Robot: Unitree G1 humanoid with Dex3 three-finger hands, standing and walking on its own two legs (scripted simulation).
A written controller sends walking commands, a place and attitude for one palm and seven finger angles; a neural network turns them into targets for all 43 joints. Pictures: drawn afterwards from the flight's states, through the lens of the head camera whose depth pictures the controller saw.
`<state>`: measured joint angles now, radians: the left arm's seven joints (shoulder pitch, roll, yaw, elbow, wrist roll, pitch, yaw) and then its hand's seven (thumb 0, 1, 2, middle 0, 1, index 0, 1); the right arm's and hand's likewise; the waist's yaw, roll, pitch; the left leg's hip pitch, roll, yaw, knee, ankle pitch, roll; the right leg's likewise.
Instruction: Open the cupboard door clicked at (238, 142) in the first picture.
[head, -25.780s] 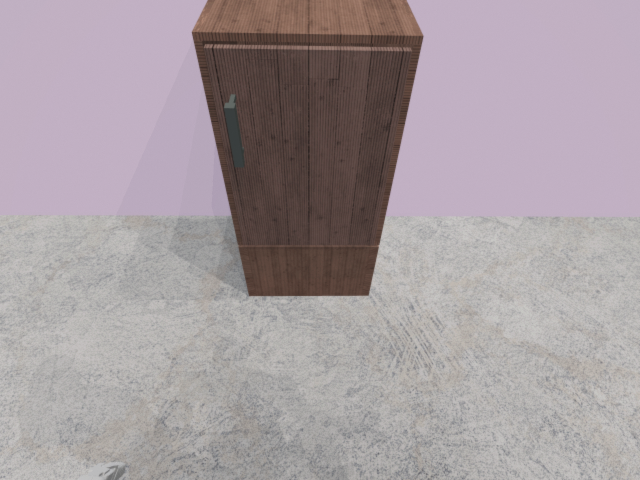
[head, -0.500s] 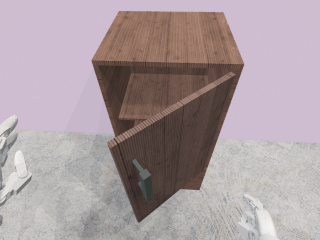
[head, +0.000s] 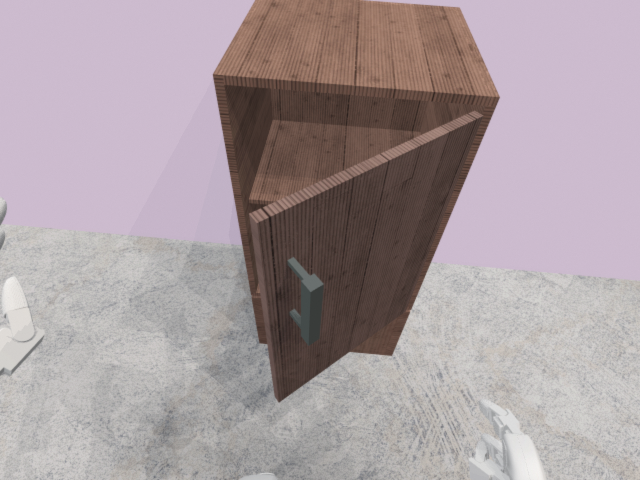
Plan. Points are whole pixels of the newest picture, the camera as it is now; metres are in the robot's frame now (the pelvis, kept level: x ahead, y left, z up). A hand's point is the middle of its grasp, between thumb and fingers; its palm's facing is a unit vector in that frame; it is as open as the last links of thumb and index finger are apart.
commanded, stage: step back with the hand held close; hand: left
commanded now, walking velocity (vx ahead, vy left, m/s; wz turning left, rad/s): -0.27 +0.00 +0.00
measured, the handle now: (303, 302) +0.36 +0.05 -0.01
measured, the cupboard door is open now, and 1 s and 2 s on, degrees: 41 41 41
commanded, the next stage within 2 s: stop stepping back and stand still in 0.44 s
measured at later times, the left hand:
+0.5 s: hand out of the picture +0.10 +0.28 +0.19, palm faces +0.51 -0.77 -0.39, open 7.4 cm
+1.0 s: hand out of the picture -0.01 +0.22 +0.19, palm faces +0.30 -0.82 -0.48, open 7.4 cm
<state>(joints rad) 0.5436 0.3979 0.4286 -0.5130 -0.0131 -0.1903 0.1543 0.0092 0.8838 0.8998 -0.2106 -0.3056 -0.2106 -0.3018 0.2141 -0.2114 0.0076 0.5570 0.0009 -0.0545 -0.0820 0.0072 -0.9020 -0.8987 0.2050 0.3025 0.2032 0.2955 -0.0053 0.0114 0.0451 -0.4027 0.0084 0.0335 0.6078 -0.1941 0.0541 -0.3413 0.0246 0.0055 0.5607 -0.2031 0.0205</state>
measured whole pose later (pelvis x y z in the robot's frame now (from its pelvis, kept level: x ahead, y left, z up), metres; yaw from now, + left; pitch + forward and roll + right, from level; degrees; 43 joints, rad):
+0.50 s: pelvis -0.10 +0.00 +0.00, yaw +2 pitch +2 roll -5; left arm 0.52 0.44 0.47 -0.59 -0.06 -0.21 0.19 0.01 0.88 0.90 -0.21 -0.31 -0.21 -0.30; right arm 0.17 -0.15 -0.01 0.66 -0.02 -0.11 -0.03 0.01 -0.90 -0.90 0.20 0.30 0.20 0.30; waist 0.01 0.02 -0.01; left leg -0.53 0.09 0.05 0.45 0.03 0.05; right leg -0.28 0.09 -0.02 0.98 -0.55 -0.01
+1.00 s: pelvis -0.22 -0.01 +0.01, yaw -5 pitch -1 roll +0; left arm 0.65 0.46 0.42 -0.59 -0.03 -0.19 0.14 0.01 0.88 0.90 -0.21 -0.31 -0.21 -0.30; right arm 0.28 -0.21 0.00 0.65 -0.02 -0.09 -0.06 0.01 -0.90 -0.90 0.20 0.30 0.20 0.30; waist -0.03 -0.06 -0.03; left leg -0.54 -0.02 0.03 0.86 -0.30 -0.02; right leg -0.21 0.04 -0.03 0.50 -0.30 -0.08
